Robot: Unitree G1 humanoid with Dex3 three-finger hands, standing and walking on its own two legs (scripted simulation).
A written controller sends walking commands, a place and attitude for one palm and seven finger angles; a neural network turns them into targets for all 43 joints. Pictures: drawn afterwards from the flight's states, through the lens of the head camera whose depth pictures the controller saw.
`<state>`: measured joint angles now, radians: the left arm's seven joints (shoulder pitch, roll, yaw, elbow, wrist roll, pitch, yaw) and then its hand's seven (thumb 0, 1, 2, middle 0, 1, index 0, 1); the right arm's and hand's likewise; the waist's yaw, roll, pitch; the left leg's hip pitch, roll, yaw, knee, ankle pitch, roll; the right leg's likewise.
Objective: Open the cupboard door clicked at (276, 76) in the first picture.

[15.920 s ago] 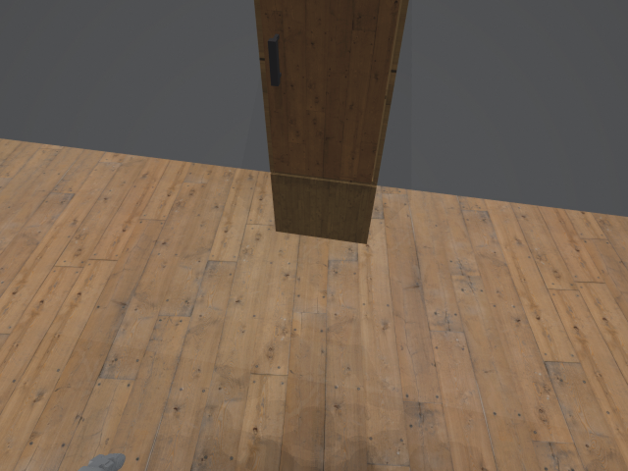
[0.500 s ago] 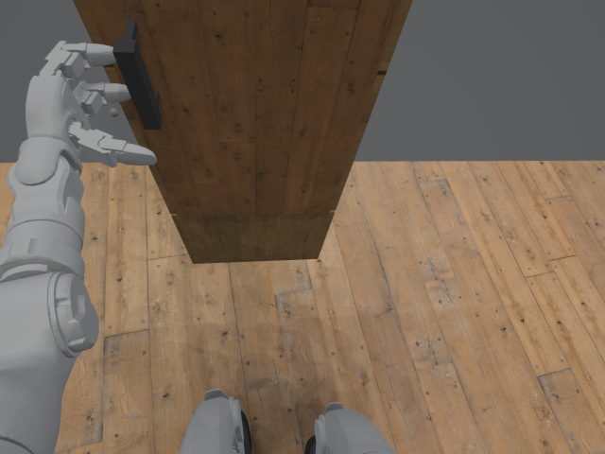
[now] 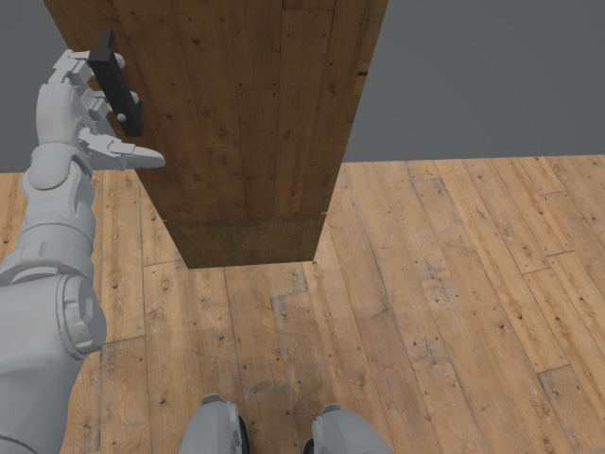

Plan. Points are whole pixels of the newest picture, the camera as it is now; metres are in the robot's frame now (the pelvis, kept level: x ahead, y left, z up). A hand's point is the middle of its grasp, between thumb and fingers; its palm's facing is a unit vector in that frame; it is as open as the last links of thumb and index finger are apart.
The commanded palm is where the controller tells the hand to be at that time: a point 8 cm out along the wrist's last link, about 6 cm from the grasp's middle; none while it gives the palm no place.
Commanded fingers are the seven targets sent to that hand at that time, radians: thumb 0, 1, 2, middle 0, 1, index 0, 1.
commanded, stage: slide the fingers in behind the handle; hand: left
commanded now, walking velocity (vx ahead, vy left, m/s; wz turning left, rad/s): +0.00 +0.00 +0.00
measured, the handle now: (121, 85) +0.58 +0.18 +0.09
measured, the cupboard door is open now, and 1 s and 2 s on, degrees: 0 0 24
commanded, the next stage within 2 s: close the thumb around the handle in 0.46 s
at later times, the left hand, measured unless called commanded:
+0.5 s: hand (112, 121) +0.52 +0.19 +0.09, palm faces +0.03 -1.00 +0.00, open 14.0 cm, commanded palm +0.50 +0.22 +0.09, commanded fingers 0.00 -0.50 0.30 -0.30 -1.20 -0.30 -1.20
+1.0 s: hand (123, 119) +0.53 +0.18 +0.09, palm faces +0.03 -1.00 +0.00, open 8.7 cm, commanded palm +0.51 +0.22 +0.09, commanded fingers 0.00 0.79 0.85 -0.39 -1.34 -0.39 -1.34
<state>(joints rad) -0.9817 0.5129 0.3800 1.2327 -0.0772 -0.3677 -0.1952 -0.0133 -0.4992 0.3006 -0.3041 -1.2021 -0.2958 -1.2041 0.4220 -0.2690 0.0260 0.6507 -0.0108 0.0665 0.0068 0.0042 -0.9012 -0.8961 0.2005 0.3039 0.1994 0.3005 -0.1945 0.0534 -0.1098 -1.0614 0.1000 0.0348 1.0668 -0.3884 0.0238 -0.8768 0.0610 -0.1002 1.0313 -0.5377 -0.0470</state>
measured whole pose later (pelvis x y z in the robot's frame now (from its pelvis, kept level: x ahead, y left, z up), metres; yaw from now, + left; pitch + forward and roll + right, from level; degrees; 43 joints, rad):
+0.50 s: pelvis +0.00 +0.01 +0.00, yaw +0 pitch +22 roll -4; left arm -0.96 0.50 0.37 1.22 -0.09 -0.37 -0.20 -0.01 -0.50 0.30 -0.30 -1.20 -0.30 -1.20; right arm 0.41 -0.26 0.03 0.65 -0.01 0.06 0.01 0.00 -0.90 -0.90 0.20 0.30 0.20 0.30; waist -0.18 0.05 -0.12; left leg -1.06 0.09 0.03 1.07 -0.40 0.03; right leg -0.87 0.06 -0.10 1.02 -0.54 -0.04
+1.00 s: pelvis +0.00 +0.01 +0.00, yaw +0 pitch +22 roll -4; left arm -0.99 0.48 0.37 1.24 -0.06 -0.38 -0.15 0.00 0.26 0.63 -0.36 -1.28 -0.35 -1.29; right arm 0.42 -0.26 0.03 0.65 -0.02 0.07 0.02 0.00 -0.90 -0.90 0.20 0.30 0.20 0.30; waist -0.20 0.06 -0.11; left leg -1.06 0.09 0.04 1.07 -0.39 0.04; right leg -0.88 0.05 -0.09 1.03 -0.54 -0.03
